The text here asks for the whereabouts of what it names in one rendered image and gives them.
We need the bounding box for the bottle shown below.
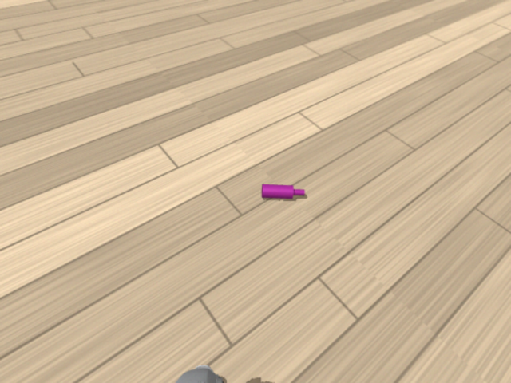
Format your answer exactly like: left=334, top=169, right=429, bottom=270
left=262, top=184, right=305, bottom=199

